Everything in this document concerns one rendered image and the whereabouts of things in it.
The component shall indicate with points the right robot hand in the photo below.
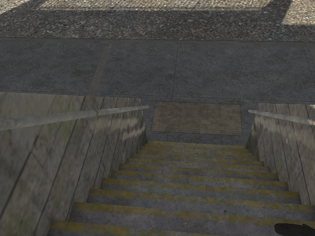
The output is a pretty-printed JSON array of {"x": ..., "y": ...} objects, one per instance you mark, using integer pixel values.
[{"x": 290, "y": 229}]

